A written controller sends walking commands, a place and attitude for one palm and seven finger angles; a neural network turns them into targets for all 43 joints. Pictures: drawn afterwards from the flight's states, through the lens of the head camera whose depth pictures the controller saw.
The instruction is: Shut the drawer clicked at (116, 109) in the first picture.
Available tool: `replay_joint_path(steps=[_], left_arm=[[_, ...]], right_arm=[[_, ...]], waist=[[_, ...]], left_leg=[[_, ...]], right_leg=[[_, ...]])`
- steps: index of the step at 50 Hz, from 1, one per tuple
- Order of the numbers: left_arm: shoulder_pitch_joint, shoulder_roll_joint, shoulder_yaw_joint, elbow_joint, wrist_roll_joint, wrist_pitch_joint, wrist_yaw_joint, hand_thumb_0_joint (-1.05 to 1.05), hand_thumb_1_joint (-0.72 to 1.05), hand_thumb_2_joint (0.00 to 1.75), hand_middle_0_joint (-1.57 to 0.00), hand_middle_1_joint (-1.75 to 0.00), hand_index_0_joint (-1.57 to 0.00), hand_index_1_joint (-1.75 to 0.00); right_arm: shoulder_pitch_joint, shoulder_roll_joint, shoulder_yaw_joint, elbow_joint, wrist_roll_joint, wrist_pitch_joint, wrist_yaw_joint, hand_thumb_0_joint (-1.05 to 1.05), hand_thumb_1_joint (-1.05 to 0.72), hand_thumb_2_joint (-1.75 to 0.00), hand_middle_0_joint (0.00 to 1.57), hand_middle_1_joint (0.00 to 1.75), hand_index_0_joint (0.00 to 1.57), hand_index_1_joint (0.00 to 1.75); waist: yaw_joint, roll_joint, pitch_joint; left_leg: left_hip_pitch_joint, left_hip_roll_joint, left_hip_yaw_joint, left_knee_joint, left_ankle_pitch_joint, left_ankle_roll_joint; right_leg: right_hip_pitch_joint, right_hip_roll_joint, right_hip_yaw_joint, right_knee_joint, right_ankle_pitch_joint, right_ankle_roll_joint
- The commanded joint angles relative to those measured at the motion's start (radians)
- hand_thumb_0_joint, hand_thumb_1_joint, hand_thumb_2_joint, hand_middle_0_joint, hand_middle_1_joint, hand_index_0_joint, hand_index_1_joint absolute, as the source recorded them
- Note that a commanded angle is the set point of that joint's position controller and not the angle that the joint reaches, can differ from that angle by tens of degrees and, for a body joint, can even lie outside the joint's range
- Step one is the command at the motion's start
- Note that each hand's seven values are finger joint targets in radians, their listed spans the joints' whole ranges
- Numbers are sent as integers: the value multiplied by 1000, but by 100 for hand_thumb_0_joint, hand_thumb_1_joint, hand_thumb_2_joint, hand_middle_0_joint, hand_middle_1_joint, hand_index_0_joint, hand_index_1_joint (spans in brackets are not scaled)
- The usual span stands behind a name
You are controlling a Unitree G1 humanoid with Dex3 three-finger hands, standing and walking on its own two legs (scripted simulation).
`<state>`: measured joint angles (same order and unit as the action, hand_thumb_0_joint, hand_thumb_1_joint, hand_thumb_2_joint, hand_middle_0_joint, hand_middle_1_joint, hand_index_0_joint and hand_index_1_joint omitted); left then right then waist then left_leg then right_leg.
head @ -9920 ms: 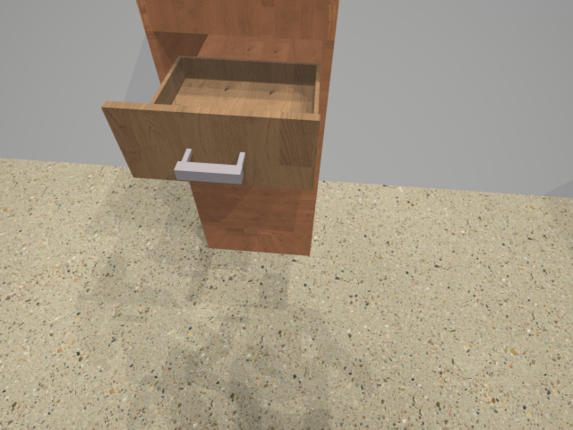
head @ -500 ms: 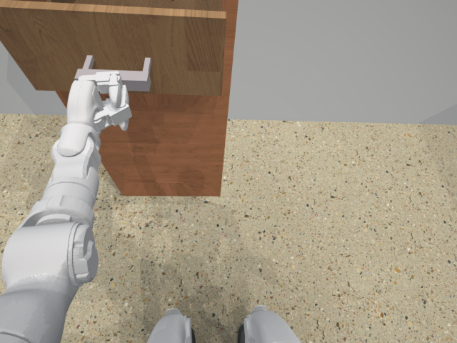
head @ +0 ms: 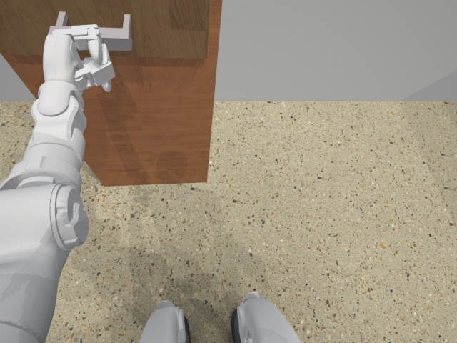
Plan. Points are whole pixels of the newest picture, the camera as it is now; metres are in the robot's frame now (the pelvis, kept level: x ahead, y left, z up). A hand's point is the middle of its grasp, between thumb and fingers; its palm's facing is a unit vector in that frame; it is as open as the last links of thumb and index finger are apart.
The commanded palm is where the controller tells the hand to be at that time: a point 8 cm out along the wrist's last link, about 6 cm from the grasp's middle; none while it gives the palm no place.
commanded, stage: push the drawer shut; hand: left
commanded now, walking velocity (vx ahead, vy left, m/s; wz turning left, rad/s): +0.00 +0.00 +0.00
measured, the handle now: (93, 29) +0.63 +0.15 +0.10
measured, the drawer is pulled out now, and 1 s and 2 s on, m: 0.03 0.00 0.00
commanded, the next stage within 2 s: pull the fist back off the drawer in 0.44 s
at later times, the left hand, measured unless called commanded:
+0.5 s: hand (107, 51) +0.58 +0.13 +0.10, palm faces -0.02 -1.00 -0.05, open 3.2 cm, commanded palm +0.63 +0.15 +0.10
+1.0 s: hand (109, 52) +0.58 +0.13 +0.10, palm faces -0.03 -1.00 -0.02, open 3.3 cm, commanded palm +0.56 +0.16 +0.10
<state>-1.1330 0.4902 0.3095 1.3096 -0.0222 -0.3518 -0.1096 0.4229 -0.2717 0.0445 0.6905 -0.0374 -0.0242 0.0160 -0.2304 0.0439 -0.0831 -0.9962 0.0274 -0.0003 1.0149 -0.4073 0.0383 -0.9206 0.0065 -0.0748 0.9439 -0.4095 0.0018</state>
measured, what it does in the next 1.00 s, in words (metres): stands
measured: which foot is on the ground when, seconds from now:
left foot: down 0.00-1.00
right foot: down 0.00-1.00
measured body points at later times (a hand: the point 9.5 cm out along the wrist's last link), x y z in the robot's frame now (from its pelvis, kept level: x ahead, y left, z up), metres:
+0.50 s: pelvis +0.00 +0.00 -0.01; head +0.16 +0.03 +0.41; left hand +0.58 +0.18 +0.11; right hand -0.07 -0.25 -0.10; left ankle +0.03 +0.09 -0.67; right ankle +0.02 -0.13 -0.67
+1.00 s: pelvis +0.00 +0.01 -0.01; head +0.16 +0.02 +0.42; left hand +0.58 +0.18 +0.11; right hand -0.07 -0.24 -0.10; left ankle +0.03 +0.09 -0.67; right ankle +0.02 -0.13 -0.67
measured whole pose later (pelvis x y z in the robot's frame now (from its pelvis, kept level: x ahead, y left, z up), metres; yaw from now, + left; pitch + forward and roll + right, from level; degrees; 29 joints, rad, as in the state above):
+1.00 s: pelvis +0.00 +0.01 -0.01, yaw -1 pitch +24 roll -5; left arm -1.22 0.54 0.34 1.31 0.01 -0.29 -0.09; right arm 0.47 -0.27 0.06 0.65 -0.06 0.01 0.05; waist -0.26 0.06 -0.08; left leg -1.06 0.04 0.00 1.05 -0.41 0.05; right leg -0.98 0.02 -0.07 0.95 -0.40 0.01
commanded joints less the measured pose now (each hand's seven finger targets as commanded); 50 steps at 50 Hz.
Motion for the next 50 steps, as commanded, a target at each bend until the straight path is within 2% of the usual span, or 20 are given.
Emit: replay_joint_path(steps=[1,4,6,8,12,15,16,18,21,23,25,30,34,36,40,42,44,47,48,50], left_arm=[[-692,182,2,-263,0,-65,28,0,90,90,-140,-160,-140,-160],[-728,181,-1,-263,7,-63,36,0,90,90,-140,-160,-140,-160],[-736,208,14,-254,17,-61,41,0,90,90,-140,-160,-140,-160],[-749,191,0,-225,22,-50,43,0,90,90,-140,-160,-140,-160],[-779,254,33,-211,39,-41,51,0,90,90,-140,-160,-140,-160],[-801,233,11,-193,40,-32,43,0,90,90,-140,-160,-140,-160],[-816,260,27,-203,40,-33,44,0,90,90,-140,-160,-140,-160],[-814,212,-10,-186,35,-20,43,0,90,90,-140,-160,-140,-160],[-842,222,-9,-203,28,-19,43,0,90,90,-140,-160,-140,-160],[-829,227,-9,-175,24,-9,43,0,90,90,-140,-160,-140,-160],[-833,222,-20,-175,21,-6,36,0,90,90,-140,-160,-140,-160],[-841,277,13,-194,18,-6,26,0,90,90,-140,-160,-140,-160],[-827,282,25,-182,20,-2,24,0,90,90,-140,-160,-140,-160],[-831,252,7,-189,25,-2,24,0,90,90,-140,-160,-140,-160],[-797,274,41,-195,30,-2,28,0,90,90,-140,-160,-140,-160],[-755,256,39,-199,28,-2,23,0,90,90,-140,-160,-140,-160],[-726,222,25,-217,21,-6,19,0,90,90,-140,-160,-140,-160],[-648,249,62,-258,14,-13,19,0,90,90,-140,-160,-140,-160],[-629,209,35,-274,9,-15,16,0,90,90,-140,-160,-140,-160],[-575,200,37,-265,7,-17,16,0,90,90,-140,-160,-140,-160]], right_arm=[[213,-200,-63,-26,-9,-2,-15,0,-90,-90,20,30,20,30],[228,-200,-62,-20,-15,1,-12,0,-90,-90,20,30,20,30],[237,-201,-62,-21,-17,4,-10,0,-90,-90,20,30,20,30],[239,-202,-60,-19,-18,7,-7,0,-90,-90,20,30,20,30],[258,-207,-54,-21,-22,15,-7,0,-90,-90,20,30,20,30],[268,-207,-52,-21,-21,20,-8,0,-90,-90,20,30,20,30],[269,-211,-53,-21,-21,21,-10,0,-90,-90,20,30,20,30],[263,-208,-50,-19,-18,17,-10,0,-90,-90,20,30,20,30],[266,-213,-48,-17,-19,10,-14,0,-90,-90,20,30,20,30],[265,-215,-44,-12,-16,2,-17,0,-90,-90,20,30,20,30],[265,-217,-40,-8,-14,-4,-21,0,-90,-90,20,30,20,30],[273,-219,-36,-19,-16,-13,-23,0,-90,-90,20,30,20,30],[272,-220,-37,-27,-18,-8,-18,0,-90,-90,20,30,20,30],[269,-220,-42,-31,-19,-4,-14,0,-90,-90,20,30,20,30],[277,-220,-44,-39,-24,6,-3,0,-90,-90,20,30,20,30],[275,-216,-49,-45,-24,13,2,0,-90,-90,20,30,20,30],[272,-212,-52,-48,-24,19,8,0,-90,-90,20,30,20,30],[266,-212,-58,-60,-20,32,13,0,-90,-90,20,30,20,30],[259,-207,-59,-66,-18,35,16,0,-90,-90,20,30,20,30],[257,-204,-61,-67,-15,44,19,0,-90,-90,20,30,20,30]], waist=[[-92,154,-490],[-108,159,-496],[-103,175,-523],[-118,158,-487],[-118,175,-509],[-140,167,-491],[-139,170,-500],[-148,184,-476],[-153,204,-494],[-158,182,-468],[-165,195,-467],[-150,207,-511],[-144,201,-485],[-143,209,-487],[-122,204,-516],[-108,184,-525],[-100,203,-522],[-61,190,-550],[-62,191,-554],[-54,165,-525]], left_leg=[[510,7,-110,-110,204,-8],[523,11,-116,-101,232,-7],[523,10,-115,-93,253,-10],[495,10,-114,-92,216,-7],[483,10,-115,-82,234,-6],[473,12,-116,-74,235,-3],[468,13,-118,-74,220,-3],[458,13,-116,-78,180,-2],[473,16,-124,-85,159,-3],[435,16,-115,-87,124,1],[433,19,-115,-89,113,1],[434,15,-114,-85,131,1],[425,13,-120,-85,115,0],[453,16,-134,-90,112,-6],[467,12,-132,-82,154,-8],[470,12,-131,-83,171,-8],[499,12,-130,-86,190,-9],[524,14,-121,-98,234,-13],[534,13,-118,-101,242,-14],[530,13,-109,-107,262,-13]], right_leg=[[-18,40,27,-129,110,-20],[-31,41,24,-124,127,-20],[-23,42,24,-120,137,-21],[-42,43,23,-125,116,-19],[-38,45,23,-116,124,-21],[-59,47,23,-117,126,-19],[-57,47,25,-118,116,-18],[-84,46,24,-122,94,-18],[-91,46,22,-121,81,-18],[-84,47,26,-130,62,-15],[-93,46,26,-131,57,-15],[-59,48,24,-122,67,-18],[-68,48,19,-119,58,-21],[-96,47,14,-113,57,-22],[-74,49,11,-107,79,-25],[-51,50,11,-109,88,-26],[-57,51,10,-111,99,-28],[-6,55,10,-117,123,-30],[-1,55,10,-121,130,-29],[17,58,10,-128,146,-28]])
